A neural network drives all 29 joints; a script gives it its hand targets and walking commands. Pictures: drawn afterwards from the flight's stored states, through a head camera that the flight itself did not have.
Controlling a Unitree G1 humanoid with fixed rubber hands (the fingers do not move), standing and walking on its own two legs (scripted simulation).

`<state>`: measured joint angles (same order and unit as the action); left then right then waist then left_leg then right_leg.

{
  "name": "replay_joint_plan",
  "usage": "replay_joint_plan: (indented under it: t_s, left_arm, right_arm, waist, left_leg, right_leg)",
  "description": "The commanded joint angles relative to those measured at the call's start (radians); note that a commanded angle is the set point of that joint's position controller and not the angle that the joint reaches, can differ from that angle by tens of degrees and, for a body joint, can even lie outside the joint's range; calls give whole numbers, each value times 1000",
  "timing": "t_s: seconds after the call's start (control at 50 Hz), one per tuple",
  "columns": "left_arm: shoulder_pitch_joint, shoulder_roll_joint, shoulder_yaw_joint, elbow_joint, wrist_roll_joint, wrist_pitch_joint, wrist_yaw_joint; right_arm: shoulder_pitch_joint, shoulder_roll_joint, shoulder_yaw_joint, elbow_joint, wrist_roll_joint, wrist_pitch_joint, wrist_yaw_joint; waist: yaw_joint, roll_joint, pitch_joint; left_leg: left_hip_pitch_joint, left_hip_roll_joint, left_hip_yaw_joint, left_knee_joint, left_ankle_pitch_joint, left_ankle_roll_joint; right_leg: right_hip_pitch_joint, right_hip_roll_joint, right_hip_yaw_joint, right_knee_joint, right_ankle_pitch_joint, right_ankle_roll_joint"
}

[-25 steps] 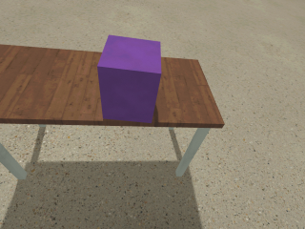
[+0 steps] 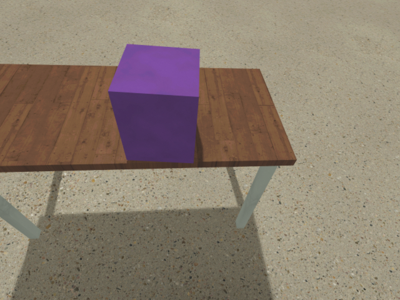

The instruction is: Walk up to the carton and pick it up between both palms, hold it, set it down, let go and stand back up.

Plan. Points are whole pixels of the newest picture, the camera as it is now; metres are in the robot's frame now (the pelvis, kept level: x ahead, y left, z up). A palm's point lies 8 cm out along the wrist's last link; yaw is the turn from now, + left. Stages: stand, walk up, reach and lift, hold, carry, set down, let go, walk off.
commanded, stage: walk up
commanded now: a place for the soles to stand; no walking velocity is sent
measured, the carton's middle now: (161, 106) +0.62 +0.11 +0.00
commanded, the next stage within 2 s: none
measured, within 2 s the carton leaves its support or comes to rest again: neither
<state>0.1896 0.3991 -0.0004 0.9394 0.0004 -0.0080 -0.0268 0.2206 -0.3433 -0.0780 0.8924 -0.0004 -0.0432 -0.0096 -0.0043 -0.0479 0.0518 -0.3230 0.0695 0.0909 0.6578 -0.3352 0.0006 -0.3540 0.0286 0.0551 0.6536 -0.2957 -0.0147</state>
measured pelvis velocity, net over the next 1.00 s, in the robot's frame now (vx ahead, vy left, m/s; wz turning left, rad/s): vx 0.06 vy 0.13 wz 0.05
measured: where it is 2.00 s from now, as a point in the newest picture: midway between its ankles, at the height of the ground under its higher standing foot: outside the picture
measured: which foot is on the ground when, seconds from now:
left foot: down 0.00-0.60, up 0.62-0.86, down 0.88-1.00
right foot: down 0.00-0.88, up 0.90-1.00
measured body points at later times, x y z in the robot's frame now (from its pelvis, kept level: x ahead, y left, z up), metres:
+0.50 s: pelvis +0.00 +0.00 +0.00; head +0.00 +0.02 +0.45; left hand +0.09 +0.31 -0.13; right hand +0.11 -0.31 -0.09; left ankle +0.01 +0.12 -0.72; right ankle +0.02 -0.13 -0.72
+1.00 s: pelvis +0.06 +0.13 +0.00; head +0.09 +0.16 +0.44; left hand +0.08 +0.44 -0.15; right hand +0.11 -0.18 -0.11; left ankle +0.08 +0.18 -0.72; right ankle +0.03 -0.06 -0.65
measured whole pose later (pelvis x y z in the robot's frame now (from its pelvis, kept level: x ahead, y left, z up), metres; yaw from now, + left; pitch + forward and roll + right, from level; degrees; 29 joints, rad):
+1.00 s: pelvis +0.06 +0.13 +0.00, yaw +3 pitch -3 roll -5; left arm 0.27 0.40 0.00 1.00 0.00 -0.06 -0.01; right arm 0.32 -0.35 -0.08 0.89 0.00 -0.04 0.05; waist -0.01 0.02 0.10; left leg -0.32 0.01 0.06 0.74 -0.39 0.07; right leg -0.38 0.01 0.07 1.11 -0.43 -0.01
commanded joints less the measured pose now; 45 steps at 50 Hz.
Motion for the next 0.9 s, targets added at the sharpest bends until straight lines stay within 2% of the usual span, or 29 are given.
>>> replay_joint_plan:
  t_s: [0.0, 0.04, 0.06, 0.16, 0.18, 0.26, 0.28, 0.32, 0.36, 0.4, 0.44, 0.46, 0.48, 0.52, 0.54, 0.56, 0.58, 0.6, 0.62, 0.66, 0.7, 0.72, 0.76, 0.78, 0.8, 0.82, 0.84, 0.86, 0.88]
  left_arm:
    - [-5, 210, 70, -18, 19, -36, 14]
    - [-23, 215, 69, -19, 24, -30, 23]
    - [-30, 179, 53, -10, 14, -34, 25]
    - [-73, 184, 52, -7, 12, -25, 18]
    - [-72, 165, 43, 7, 12, -23, 20]
    - [-136, 183, 60, 2, 25, -28, 10]
    - [-126, 165, 44, 19, 16, -23, 8]
    - [-103, 169, 46, 17, 15, -29, 5]
    - [-100, 167, 48, 22, 13, -27, 10]
    - [-110, 158, 40, 30, 14, -31, 7]
    - [-131, 182, 44, 36, 10, -29, 10]
    - [-128, 137, 34, 31, 21, -33, 10]
    - [-14, 228, 72, 27, 18, -63, 10]
    - [104, 280, 94, 54, 25, -78, 14]
    - [145, 325, 101, 71, 32, -83, 17]
    - [200, 362, 121, 86, 37, -86, 21]
    - [193, 391, 147, 60, 29, -91, 32]
    - [153, 369, 137, 40, 33, -99, 41]
    - [113, 352, 123, 37, 28, -104, 44]
    - [70, 338, 130, -18, 29, -114, 45]
    - [108, 332, 130, -16, 26, -119, 37]
    - [89, 349, 130, -22, 26, -113, 38]
    - [80, 353, 132, -43, 24, -106, 35]
    - [40, 345, 125, -41, 21, -100, 31]
    - [-7, 347, 126, -46, 28, -87, 28]
    - [-42, 280, 105, -75, 37, -76, 27]
    - [-19, 156, 73, -80, 23, -80, 29]
    - [61, 114, 57, -98, -7, -82, 41]
    - [56, 199, 66, -66, -11, -69, 46]
  right_arm:
    - [-44, -240, -28, -32, -14, -28, -16]
    - [0, -245, -33, -18, -14, -29, -18]
    - [-15, -234, -21, -6, 3, -28, -21]
    - [-55, -281, -28, -10, -9, -28, -22]
    - [-78, -273, -25, -3, -15, -23, -14]
    - [-69, -260, -23, 11, -21, -24, -9]
    - [-85, -265, -24, 5, -12, -28, -7]
    - [-82, -271, -28, 0, -26, -29, -6]
    - [-105, -255, -13, -5, -19, -29, -9]
    - [-107, -263, -20, -1, -16, -23, -11]
    - [-86, -265, -27, 0, -23, -23, -8]
    - [-90, -249, -11, 0, -23, -25, -6]
    - [-53, -317, -67, -13, -61, -8, 25]
    - [-66, -285, -62, -48, -63, 11, 52]
    - [-73, -263, -56, -58, -66, 18, 58]
    - [-85, -241, -64, -76, -62, 23, 52]
    - [-145, -286, -67, -99, -72, 21, 52]
    - [-149, -286, -68, -119, -67, 20, 56]
    - [-128, -278, -77, -111, -63, 18, 66]
    - [-96, -262, -78, -101, -49, 9, 71]
    - [-99, -281, -87, -96, -51, 9, 71]
    - [-79, -291, -90, -106, -41, 8, 74]
    - [-86, -260, -84, -103, -35, 2, 75]
    - [-28, -286, -94, -58, -30, 4, 78]
    - [103, -269, -98, -36, -25, -5, 76]
    - [270, -301, -115, 32, -30, -9, 60]
    - [412, -385, -140, 54, -47, -18, 38]
    - [338, -402, -135, 30, -34, -28, 23]
    - [243, -395, -131, 2, -20, -19, 23]
  waist:
    - [3, 101, -174]
    - [-12, 103, -192]
    - [0, 69, -226]
    - [-1, 92, -137]
    - [1, 186, -138]
    - [-15, 66, -62]
    - [-10, 146, -83]
    - [-5, 204, -117]
    - [14, 74, -139]
    - [3, 116, -106]
    - [-15, 108, -108]
    - [-13, 133, -114]
    - [4, 226, -125]
    - [33, 136, -82]
    - [42, 58, -28]
    - [75, -115, 15]
    - [99, -4, 24]
    - [86, 48, 52]
    - [55, 101, 67]
    - [28, 47, 92]
    - [38, 32, 103]
    - [24, -45, 105]
    - [25, -54, 132]
    - [-5, -101, 104]
    - [-86, -103, 96]
    - [-160, -5, 6]
    - [-222, 356, -14]
    - [-150, 377, 6]
    - [-115, 200, -21]
  left_leg:
    - [89, 103, -59, -88, 317, 46]
    - [162, 82, -66, -97, 402, 32]
    - [203, 91, -70, -121, 318, 45]
    - [93, 150, -146, -178, 217, 71]
    - [100, 119, -115, -185, 159, 59]
    - [51, 96, -125, -189, 89, 60]
    - [77, 89, -116, -232, 74, 52]
    - [56, 130, -143, -246, 91, 61]
    - [70, 138, -179, -232, 115, 75]
    - [97, 99, -117, -207, 92, 52]
    - [100, 113, -132, -213, 116, 61]
    - [124, 116, -125, -213, 84, 56]
    - [125, 95, -156, -196, -267, 102]
    - [-80, 58, -166, -71, -422, 94]
    - [-248, -8, -114, 64, -383, 65]
    - [-443, -51, -55, 249, -293, 36]
    - [-489, 0, -132, 316, -206, 42]
    - [-496, 30, -158, 331, -164, 32]
    - [-498, 35, -186, 341, -150, 36]
    - [-418, 48, -181, 301, -111, 39]
    - [-341, 38, -155, 275, -149, 19]
    - [-312, 38, -146, 241, -181, 10]
    - [-237, 22, -104, 128, -228, 19]
    - [-106, 3, -69, 54, -130, 18]
    - [88, -11, -45, -20, -60, 5]
    - [343, -23, -99, -159, -54, 0]
    - [468, 119, -403, -324, -188, 16]
    - [482, 233, -649, -432, -113, 24]
    - [381, 300, -766, -498, -279, 27]
  right_leg:
    - [137, -139, 112, -103, 377, -75]
    - [127, -130, 89, -47, 510, -81]
    - [99, -124, 73, -70, 413, -69]
    - [109, -110, 70, -83, 258, -50]
    - [86, -98, 89, -114, 206, -57]
    - [57, -121, 114, -161, 167, -61]
    - [57, -104, 98, -152, 169, -54]
    - [66, -89, 66, -97, 149, -45]
    - [101, -88, 65, -107, 178, -53]
    - [51, -112, 123, -161, 150, -62]
    - [65, -108, 92, -140, 199, -49]
    - [40, -109, 103, -155, 191, -52]
    - [8, -103, 71, -119, -156, -69]
    - [93, -149, 224, -226, -455, -120]
    - [166, -223, 417, -338, -597, -164]
    - [326, -333, 573, -443, -655, -218]
    - [320, -413, 674, -445, -572, -260]
    - [295, -409, 620, -469, -535, -262]
    - [305, -428, 648, -451, -464, -281]
    - [248, -373, 504, -423, -344, -236]
    - [197, -351, 433, -387, -145, -215]
    - [169, -350, 378, -386, -189, -234]
    - [111, -340, 349, -359, -251, -249]
    - [41, -269, 230, -320, -285, -207]
    - [-107, -238, 153, -221, -250, -162]
    - [-207, -158, 102, 39, -181, -115]
    - [-395, 16, -18, 449, -230, -47]
    - [-499, 95, 26, 572, -219, -27]
    - [-454, 42, 73, 582, -198, -27]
